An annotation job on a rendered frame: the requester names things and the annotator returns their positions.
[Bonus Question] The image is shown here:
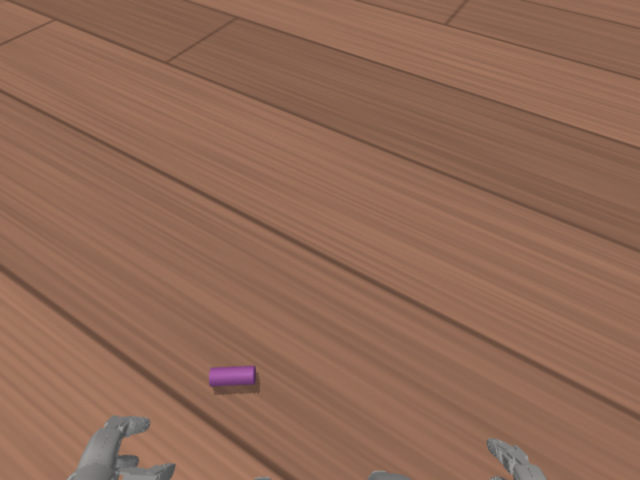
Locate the right robot hand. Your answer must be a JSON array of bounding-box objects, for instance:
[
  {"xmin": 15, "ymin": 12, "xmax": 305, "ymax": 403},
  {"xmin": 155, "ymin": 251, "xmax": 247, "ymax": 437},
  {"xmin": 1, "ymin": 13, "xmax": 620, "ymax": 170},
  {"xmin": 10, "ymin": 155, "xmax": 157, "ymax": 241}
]
[{"xmin": 487, "ymin": 438, "xmax": 547, "ymax": 480}]

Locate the left robot arm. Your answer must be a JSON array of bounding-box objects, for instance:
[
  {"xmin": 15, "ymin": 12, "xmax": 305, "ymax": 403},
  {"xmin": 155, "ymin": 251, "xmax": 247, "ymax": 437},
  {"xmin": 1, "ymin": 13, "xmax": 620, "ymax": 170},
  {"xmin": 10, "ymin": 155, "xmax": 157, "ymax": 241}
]
[{"xmin": 67, "ymin": 464, "xmax": 116, "ymax": 480}]

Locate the can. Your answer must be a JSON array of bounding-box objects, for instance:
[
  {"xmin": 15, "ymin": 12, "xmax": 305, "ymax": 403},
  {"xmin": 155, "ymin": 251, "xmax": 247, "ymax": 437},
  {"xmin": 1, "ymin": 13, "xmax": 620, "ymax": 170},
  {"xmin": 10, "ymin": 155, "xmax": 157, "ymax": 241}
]
[{"xmin": 209, "ymin": 366, "xmax": 256, "ymax": 386}]

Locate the left robot hand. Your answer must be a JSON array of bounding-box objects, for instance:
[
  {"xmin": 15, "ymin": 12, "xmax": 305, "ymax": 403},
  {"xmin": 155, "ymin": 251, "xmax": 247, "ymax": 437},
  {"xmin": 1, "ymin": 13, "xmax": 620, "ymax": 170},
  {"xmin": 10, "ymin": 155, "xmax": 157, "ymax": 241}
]
[{"xmin": 76, "ymin": 415, "xmax": 175, "ymax": 480}]

